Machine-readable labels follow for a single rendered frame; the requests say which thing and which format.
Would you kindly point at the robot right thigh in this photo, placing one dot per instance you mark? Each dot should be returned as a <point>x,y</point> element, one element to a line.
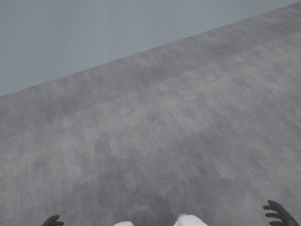
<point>189,220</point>

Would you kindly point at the left robot hand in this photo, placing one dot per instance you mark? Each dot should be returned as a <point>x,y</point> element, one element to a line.
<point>52,221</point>

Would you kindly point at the right robot hand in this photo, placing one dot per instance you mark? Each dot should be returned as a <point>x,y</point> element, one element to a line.
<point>287,219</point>

